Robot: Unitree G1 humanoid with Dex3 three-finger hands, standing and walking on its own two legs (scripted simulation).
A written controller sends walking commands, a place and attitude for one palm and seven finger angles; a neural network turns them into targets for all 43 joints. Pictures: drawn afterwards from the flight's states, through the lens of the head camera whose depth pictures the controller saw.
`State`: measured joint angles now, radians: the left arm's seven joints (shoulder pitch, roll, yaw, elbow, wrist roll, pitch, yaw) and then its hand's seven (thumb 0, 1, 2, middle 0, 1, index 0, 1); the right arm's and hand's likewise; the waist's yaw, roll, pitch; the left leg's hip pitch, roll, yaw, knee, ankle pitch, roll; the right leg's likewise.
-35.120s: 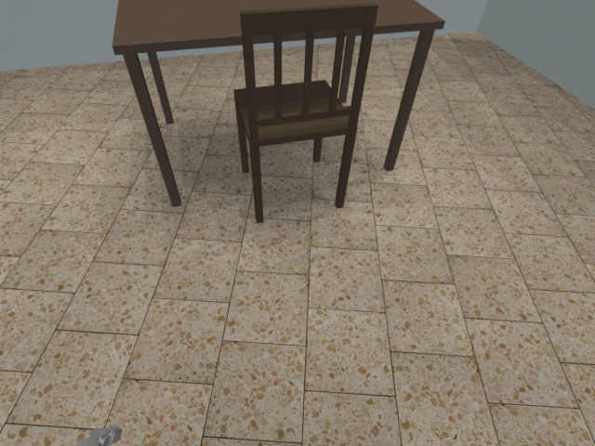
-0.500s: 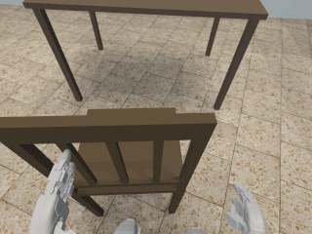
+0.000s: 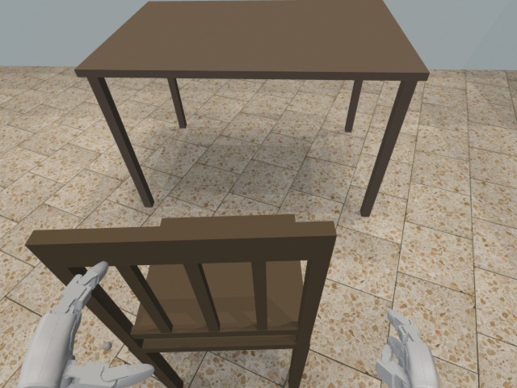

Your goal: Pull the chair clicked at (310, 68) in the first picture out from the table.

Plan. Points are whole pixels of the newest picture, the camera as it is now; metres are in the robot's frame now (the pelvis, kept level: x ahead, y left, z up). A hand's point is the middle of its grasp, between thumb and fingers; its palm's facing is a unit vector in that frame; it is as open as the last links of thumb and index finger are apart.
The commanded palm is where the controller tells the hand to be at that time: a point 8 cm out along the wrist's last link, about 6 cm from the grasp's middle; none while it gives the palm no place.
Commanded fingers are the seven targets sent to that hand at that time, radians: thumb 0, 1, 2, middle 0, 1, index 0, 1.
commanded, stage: draw the hand back to the body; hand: left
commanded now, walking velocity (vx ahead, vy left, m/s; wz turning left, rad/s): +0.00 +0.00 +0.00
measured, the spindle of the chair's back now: (204, 298) +0.29 +0.13 -0.07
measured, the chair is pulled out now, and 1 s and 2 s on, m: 0.60 0.59 0.59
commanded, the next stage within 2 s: step back with the hand held close in 0.78 s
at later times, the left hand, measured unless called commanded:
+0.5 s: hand (56, 246) +0.22 +0.25 +0.19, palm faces +0.47 -0.77 -0.43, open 8.2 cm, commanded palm +0.16 +0.29 +0.20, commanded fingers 0.00 0.90 0.90 -0.20 -0.30 -0.20 -0.30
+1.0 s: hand (32, 248) +0.21 +0.27 +0.20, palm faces +0.45 -0.78 -0.43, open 7.4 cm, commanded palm +0.15 +0.30 +0.20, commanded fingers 0.00 0.90 0.90 -0.20 -0.30 -0.20 -0.30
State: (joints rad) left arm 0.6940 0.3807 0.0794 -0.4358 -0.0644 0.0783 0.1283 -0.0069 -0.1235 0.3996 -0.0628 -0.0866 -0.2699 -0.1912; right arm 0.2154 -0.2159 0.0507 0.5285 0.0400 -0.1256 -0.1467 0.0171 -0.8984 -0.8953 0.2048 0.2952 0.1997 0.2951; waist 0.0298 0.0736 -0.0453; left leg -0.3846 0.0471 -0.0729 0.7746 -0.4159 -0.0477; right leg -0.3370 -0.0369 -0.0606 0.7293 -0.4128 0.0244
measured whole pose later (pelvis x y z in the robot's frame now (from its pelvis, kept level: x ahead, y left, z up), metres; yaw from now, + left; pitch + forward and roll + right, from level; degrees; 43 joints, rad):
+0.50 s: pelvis +0.02 -0.01 +0.02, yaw -1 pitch -3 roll +0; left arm 0.45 0.35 0.35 -0.40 -0.07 -0.06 0.15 0.01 0.75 0.82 -0.18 -0.27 -0.20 -0.28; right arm 0.15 -0.23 0.01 0.64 0.02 -0.11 -0.10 0.02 -0.90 -0.90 0.21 0.30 0.20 0.30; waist 0.05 0.09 0.02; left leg -0.15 0.06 -0.05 0.52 -0.33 -0.06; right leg -0.13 -0.03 -0.05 0.52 -0.34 0.01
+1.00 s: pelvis +0.01 +0.01 +0.03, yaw -1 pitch -3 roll -1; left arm 0.45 0.36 0.38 -0.43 -0.07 -0.09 0.13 0.02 0.89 0.89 -0.21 -0.30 -0.22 -0.30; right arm 0.14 -0.22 0.01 0.62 0.02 -0.07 -0.08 0.02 -0.90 -0.89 0.21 0.30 0.20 0.30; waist 0.05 0.07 0.05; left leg -0.16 0.05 -0.03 0.51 -0.30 -0.03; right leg -0.12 -0.04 -0.04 0.45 -0.28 0.04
